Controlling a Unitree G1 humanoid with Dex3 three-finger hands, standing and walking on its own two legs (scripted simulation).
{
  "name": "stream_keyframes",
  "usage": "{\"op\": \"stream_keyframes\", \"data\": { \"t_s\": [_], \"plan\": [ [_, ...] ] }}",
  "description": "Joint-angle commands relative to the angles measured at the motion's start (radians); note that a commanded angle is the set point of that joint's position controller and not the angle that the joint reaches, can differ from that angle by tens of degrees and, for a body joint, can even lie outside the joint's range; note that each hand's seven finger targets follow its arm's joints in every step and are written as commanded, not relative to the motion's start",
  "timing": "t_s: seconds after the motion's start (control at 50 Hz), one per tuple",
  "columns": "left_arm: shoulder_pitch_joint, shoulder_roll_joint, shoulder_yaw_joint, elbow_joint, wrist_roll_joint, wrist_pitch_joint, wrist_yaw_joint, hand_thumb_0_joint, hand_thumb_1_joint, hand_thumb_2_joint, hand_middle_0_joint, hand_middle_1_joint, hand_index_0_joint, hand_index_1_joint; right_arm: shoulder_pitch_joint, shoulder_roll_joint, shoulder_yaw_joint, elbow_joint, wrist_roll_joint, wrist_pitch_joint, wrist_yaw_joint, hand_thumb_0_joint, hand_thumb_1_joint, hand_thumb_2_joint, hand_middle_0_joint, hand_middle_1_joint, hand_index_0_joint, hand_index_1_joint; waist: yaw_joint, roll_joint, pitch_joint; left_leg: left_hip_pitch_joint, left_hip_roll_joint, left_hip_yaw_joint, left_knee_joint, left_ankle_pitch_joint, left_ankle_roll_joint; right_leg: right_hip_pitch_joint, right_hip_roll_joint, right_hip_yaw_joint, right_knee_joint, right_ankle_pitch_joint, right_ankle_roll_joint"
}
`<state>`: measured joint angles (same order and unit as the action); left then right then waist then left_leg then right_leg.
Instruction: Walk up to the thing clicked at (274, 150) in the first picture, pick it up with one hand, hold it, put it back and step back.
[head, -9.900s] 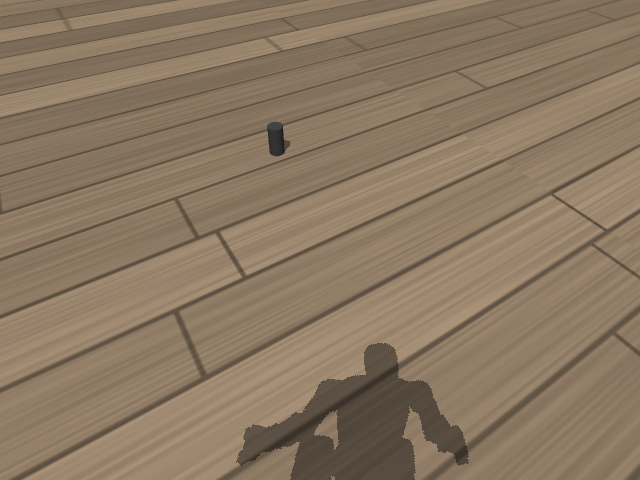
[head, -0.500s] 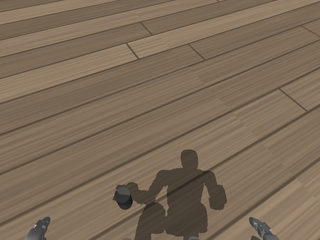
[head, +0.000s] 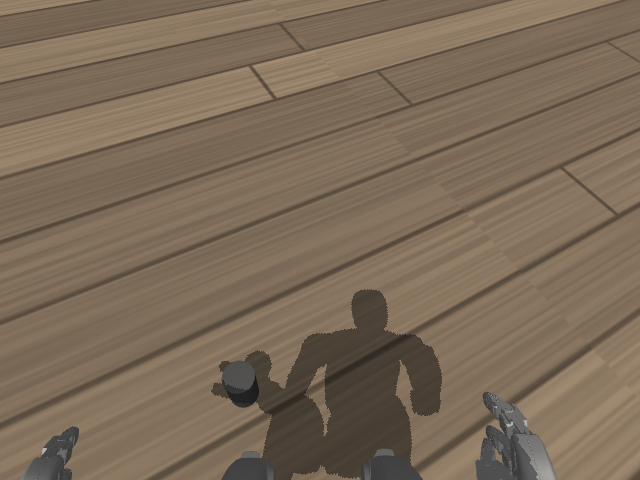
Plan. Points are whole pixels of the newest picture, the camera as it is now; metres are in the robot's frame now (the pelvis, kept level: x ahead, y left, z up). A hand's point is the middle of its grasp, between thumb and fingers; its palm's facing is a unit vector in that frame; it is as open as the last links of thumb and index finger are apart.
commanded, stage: go down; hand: left
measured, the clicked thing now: (241, 385) +0.40 +0.17 -0.61
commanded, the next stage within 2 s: approach in 1.96 s
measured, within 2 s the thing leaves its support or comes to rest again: neither
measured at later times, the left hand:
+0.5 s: hand (105, 415) +0.25 +0.32 -0.21, palm faces +0.12 -0.97 -0.21, open 17.3 cm
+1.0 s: hand (106, 391) +0.30 +0.35 -0.26, palm faces +0.11 -0.98 -0.14, open 17.3 cm
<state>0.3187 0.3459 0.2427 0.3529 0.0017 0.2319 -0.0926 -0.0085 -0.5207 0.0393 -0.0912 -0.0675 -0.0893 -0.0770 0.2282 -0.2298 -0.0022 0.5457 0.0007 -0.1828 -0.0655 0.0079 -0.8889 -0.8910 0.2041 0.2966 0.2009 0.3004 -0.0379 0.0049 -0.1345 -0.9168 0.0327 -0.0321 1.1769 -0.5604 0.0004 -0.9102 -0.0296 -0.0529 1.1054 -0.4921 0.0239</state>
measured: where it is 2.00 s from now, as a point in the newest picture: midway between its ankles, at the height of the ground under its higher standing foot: outside the picture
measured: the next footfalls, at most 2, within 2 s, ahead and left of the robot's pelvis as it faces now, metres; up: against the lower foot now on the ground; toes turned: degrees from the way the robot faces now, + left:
none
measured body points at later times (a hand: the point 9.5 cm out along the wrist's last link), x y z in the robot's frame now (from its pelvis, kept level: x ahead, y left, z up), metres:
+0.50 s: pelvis -0.05 -0.01 -0.14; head +0.12 +0.02 +0.28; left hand +0.24 +0.37 -0.19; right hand +0.11 -0.28 -0.24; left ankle +0.00 +0.11 -0.65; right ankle +0.02 -0.14 -0.65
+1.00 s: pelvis -0.08 -0.01 -0.23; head +0.12 +0.04 +0.17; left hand +0.29 +0.41 -0.25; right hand +0.07 -0.29 -0.33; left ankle +0.00 +0.11 -0.65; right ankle +0.02 -0.14 -0.65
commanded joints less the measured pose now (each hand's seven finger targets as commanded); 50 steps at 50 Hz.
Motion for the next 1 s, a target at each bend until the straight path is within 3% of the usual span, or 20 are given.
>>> {"op": "stream_keyframes", "data": {
  "t_s": [0.0,0.02,0.06,0.12,0.18,0.24,0.28,0.34,0.36,0.44,0.5,0.54,0.6,0.64,0.66,0.72,0.76,0.8,0.88,0.98],
  "plan": [
    [-0.051,0.225,0.119,-0.146,-0.006,-0.072,-0.004,0.000,-0.520,0.045,-0.075,-0.051,-0.068,-0.057,0.001,-0.163,-0.072,-0.138,0.003,-0.060,-0.015,0.000,-0.913,-0.902,0.200,0.300,0.199,0.300,-0.007,0.094,-0.195,0.086,-0.012,-0.013,-0.149,0.262,0.002,0.076,0.029,0.003,-0.073,0.174,-0.043],
    [-0.085,0.247,0.152,-0.096,-0.013,-0.089,-0.007,0.000,-0.518,0.042,-0.074,-0.044,-0.067,-0.052,-0.003,-0.171,-0.072,-0.133,0.004,-0.066,-0.016,0.000,-0.922,-0.904,0.199,0.300,0.199,0.300,-0.011,0.073,-0.178,0.045,-0.012,-0.015,-0.130,0.230,0.005,0.048,0.028,0.004,-0.056,0.150,-0.043],
    [-0.182,0.252,0.161,-0.043,-0.026,-0.145,-0.033,0.000,-0.522,0.046,-0.069,-0.047,-0.063,-0.053,0.002,-0.173,-0.072,-0.113,0.002,-0.078,-0.015,0.000,-0.929,-0.906,0.199,0.300,0.199,0.300,-0.025,0.070,-0.175,-0.019,-0.016,-0.002,-0.064,0.199,0.010,-0.025,0.025,0.013,-0.006,0.128,-0.043],
    [-0.312,0.312,0.216,0.046,-0.061,-0.265,-0.093,0.000,-0.571,0.021,-0.075,-0.049,-0.074,-0.050,-0.012,-0.193,-0.074,-0.096,0.001,-0.105,-0.011,0.000,-0.948,-0.909,0.199,0.300,0.199,0.300,-0.027,0.065,-0.245,-0.122,-0.019,-0.009,0.042,0.152,0.014,-0.144,0.020,0.022,0.109,0.088,-0.042],
    [-0.362,0.361,0.250,0.107,-0.091,-0.374,-0.173,0.000,-0.544,0.054,-0.068,-0.088,-0.071,-0.084,-0.006,-0.211,-0.076,-0.083,-0.003,-0.118,-0.008,0.000,-0.943,-0.908,0.199,0.300,0.199,0.300,-0.007,0.067,-0.322,-0.215,-0.031,-0.002,0.124,0.073,0.021,-0.203,0.006,0.059,0.163,0.017,-0.041],
    [-0.410,0.420,0.282,0.132,-0.103,-0.434,-0.238,0.000,-0.491,0.065,-0.059,-0.081,-0.057,-0.080,0.003,-0.228,-0.077,-0.074,-0.006,-0.107,-0.009,0.000,-0.925,-0.905,0.199,0.300,0.199,0.300,0.015,0.111,-0.427,-0.235,-0.026,-0.012,0.166,0.083,0.010,-0.225,0.001,0.076,0.219,0.010,-0.043],
    [-0.447,0.428,0.297,0.208,-0.108,-0.453,-0.258,0.000,-0.533,0.069,-0.065,-0.091,-0.061,-0.091,-0.002,-0.238,-0.072,-0.062,-0.002,-0.098,-0.005,0.000,-0.910,-0.901,0.199,0.300,0.199,0.300,0.020,0.091,-0.425,-0.293,-0.027,-0.019,0.194,0.070,0.007,-0.271,0.003,0.069,0.254,-0.002,-0.044],
    [-0.459,0.518,0.395,0.258,-0.115,-0.481,-0.272,0.000,-0.583,0.062,-0.074,-0.095,-0.068,-0.098,-0.012,-0.258,-0.060,-0.062,0.002,-0.081,0.001,0.000,-0.897,-0.898,0.199,0.300,0.199,0.300,0.065,0.132,-0.503,-0.292,-0.027,-0.034,0.225,0.131,0.004,-0.328,0.010,0.035,0.341,0.062,-0.056],
    [-0.427,0.516,0.405,0.315,-0.114,-0.484,-0.277,0.000,-0.602,0.056,-0.077,-0.093,-0.071,-0.095,-0.010,-0.265,-0.061,-0.051,0.003,-0.073,0.003,0.000,-0.894,-0.897,0.199,0.300,0.199,0.300,0.071,0.125,-0.508,-0.283,-0.025,-0.043,0.230,0.166,0.004,-0.346,0.013,0.018,0.370,0.090,-0.060],
    [-0.520,0.541,0.433,0.300,-0.132,-0.524,-0.317,0.000,-0.571,0.076,-0.069,-0.098,-0.063,-0.101,-0.003,-0.270,-0.062,-0.028,-0.001,-0.056,0.007,0.000,-0.895,-0.898,0.199,0.300,0.199,0.300,0.050,0.103,-0.561,-0.335,-0.033,-0.024,0.316,0.233,0.014,-0.366,0.014,0.020,0.414,0.131,-0.062],
    [-0.635,0.570,0.448,0.290,-0.148,-0.566,-0.354,0.000,-0.527,0.087,-0.058,-0.105,-0.056,-0.103,-0.002,-0.285,-0.065,-0.011,-0.003,-0.057,0.009,0.000,-0.892,-0.898,0.200,0.300,0.199,0.300,0.024,0.131,-0.569,-0.348,-0.025,-0.036,0.358,0.215,0.013,-0.455,0.016,0.017,0.459,0.109,-0.063],
    [-0.719,0.541,0.412,0.338,-0.151,-0.589,-0.383,0.000,-0.548,0.073,-0.061,-0.102,-0.060,-0.098,0.008,-0.282,-0.063,0.028,-0.008,-0.057,0.008,0.000,-0.898,-0.900,0.200,0.300,0.200,0.300,-0.010,0.125,-0.523,-0.398,-0.023,-0.038,0.395,0.145,0.017,-0.531,0.015,0.016,0.475,0.056,-0.062],
    [-0.795,0.601,0.436,0.399,-0.154,-0.624,-0.409,0.000,-0.558,0.060,-0.063,-0.090,-0.061,-0.088,0.012,-0.280,-0.052,0.036,-0.011,-0.057,0.006,0.000,-0.897,-0.900,0.200,0.300,0.200,0.300,-0.022,0.085,-0.492,-0.528,-0.026,-0.023,0.432,0.010,0.026,-0.534,0.012,0.033,0.473,-0.039,-0.053],
    [-0.823,0.649,0.458,0.400,-0.157,-0.641,-0.428,0.000,-0.528,0.064,-0.056,-0.091,-0.057,-0.086,0.001,-0.291,-0.046,0.023,-0.013,-0.055,0.008,0.000,-0.893,-0.898,0.200,0.300,0.200,0.300,-0.004,0.108,-0.508,-0.538,-0.023,-0.031,0.426,-0.057,0.025,-0.562,0.012,0.036,0.487,-0.097,-0.053],
    [-0.855,0.642,0.438,0.410,-0.154,-0.644,-0.442,0.000,-0.505,0.048,-0.057,-0.080,-0.059,-0.072,-0.003,-0.291,-0.043,0.029,-0.016,-0.054,0.009,0.000,-0.895,-0.898,0.200,0.300,0.200,0.300,-0.014,0.129,-0.504,-0.549,-0.024,-0.030,0.435,-0.096,0.024,-0.585,0.011,0.040,0.493,-0.128,-0.052],
    [-0.857,0.728,0.499,0.416,-0.151,-0.648,-0.453,0.000,-0.512,0.047,-0.056,-0.072,-0.055,-0.068,0.012,-0.312,-0.034,0.033,-0.016,-0.050,0.012,0.000,-0.898,-0.900,0.200,0.300,0.200,0.300,0.016,0.167,-0.583,-0.515,-0.024,-0.035,0.449,-0.043,0.015,-0.590,0.013,0.016,0.552,-0.078,-0.057],
    [-0.841,0.745,0.525,0.436,-0.158,-0.647,-0.463,0.000,-0.523,0.051,-0.055,-0.077,-0.055,-0.072,0.002,-0.319,-0.027,0.025,-0.014,-0.046,0.011,0.000,-0.904,-0.901,0.200,0.300,0.200,0.300,0.030,0.183,-0.605,-0.508,-0.024,-0.037,0.462,-0.014,0.014,-0.605,0.015,0.002,0.584,-0.052,-0.061],
    [-0.876,0.728,0.513,0.437,-0.169,-0.646,-0.473,0.000,-0.537,0.041,-0.055,-0.065,-0.053,-0.062,0.004,-0.322,-0.026,0.039,-0.013,-0.042,0.011,0.000,-0.909,-0.903,0.200,0.300,0.200,0.300,0.015,0.193,-0.581,-0.531,-0.024,-0.045,0.479,-0.025,0.014,-0.651,0.013,-0.006,0.610,-0.056,-0.062],
    [-0.847,0.762,0.548,0.460,-0.176,-0.641,-0.489,0.000,-0.513,0.051,-0.050,-0.059,-0.046,-0.058,-0.011,-0.328,-0.017,0.032,-0.011,-0.038,0.014,0.000,-0.910,-0.904,0.199,0.300,0.200,0.300,0.031,0.186,-0.577,-0.567,-0.025,-0.044,0.517,0.032,0.014,-0.670,0.014,-0.013,0.653,-0.018,-0.066],
    [-0.922,0.780,0.555,0.452,-0.190,-0.648,-0.516,0.000,-0.539,0.050,-0.049,-0.051,-0.041,-0.055,0.010,-0.331,-0.020,0.046,-0.015,-0.040,0.017,0.000,-0.916,-0.907,0.199,0.299,0.199,0.299,0.003,0.152,-0.599,-0.624,-0.031,-0.023,0.595,0.069,0.022,-0.663,0.014,-0.008,0.672,0.004,-0.063]
  ]
}}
